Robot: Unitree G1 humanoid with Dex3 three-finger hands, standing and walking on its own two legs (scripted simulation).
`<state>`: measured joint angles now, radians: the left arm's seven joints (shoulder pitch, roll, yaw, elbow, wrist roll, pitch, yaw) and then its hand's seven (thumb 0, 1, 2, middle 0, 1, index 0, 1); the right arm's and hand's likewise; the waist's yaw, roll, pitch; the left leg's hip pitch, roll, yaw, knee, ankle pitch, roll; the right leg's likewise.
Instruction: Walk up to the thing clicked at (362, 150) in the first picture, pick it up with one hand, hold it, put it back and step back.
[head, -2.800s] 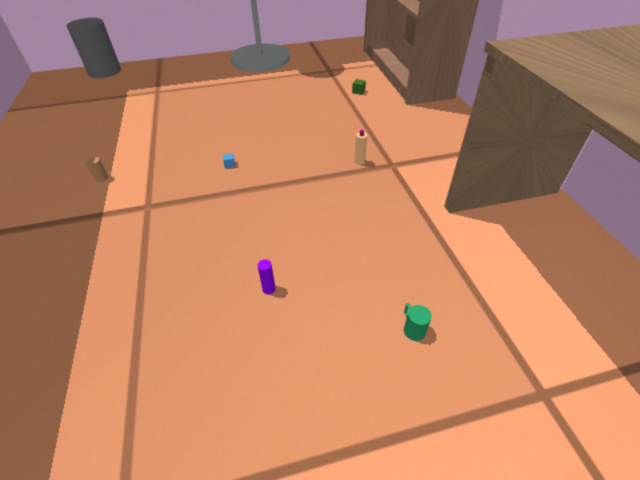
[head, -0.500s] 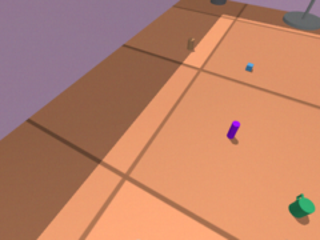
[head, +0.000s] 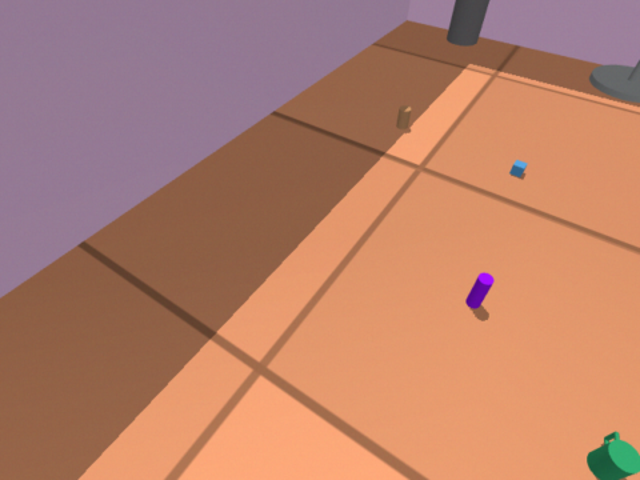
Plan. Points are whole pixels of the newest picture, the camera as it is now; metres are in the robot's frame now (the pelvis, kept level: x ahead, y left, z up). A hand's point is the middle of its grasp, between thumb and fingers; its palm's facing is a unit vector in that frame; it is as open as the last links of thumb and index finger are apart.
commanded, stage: walk up
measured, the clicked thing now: out of the picture +1.15 -1.46 -0.66
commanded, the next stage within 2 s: stand in 0.18 s
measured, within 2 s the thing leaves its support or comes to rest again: neither
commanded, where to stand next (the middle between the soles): +0.06 -0.02 m, yaw -2 degrees
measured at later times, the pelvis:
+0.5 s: pelvis +0.01 -0.01 +0.02, yaw -1 degrees
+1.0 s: pelvis +0.02 -0.02 +0.02, yaw -2 degrees
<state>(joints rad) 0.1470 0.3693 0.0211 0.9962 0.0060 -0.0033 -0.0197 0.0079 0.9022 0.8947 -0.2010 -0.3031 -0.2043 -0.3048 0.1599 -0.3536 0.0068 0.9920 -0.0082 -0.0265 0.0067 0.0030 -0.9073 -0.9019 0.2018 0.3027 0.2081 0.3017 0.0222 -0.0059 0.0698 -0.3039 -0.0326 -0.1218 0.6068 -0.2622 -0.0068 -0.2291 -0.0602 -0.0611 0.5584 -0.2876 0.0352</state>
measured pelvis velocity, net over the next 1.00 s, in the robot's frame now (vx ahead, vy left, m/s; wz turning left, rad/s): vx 0.02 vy -0.02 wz -0.04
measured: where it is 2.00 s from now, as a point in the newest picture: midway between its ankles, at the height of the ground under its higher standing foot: outside the picture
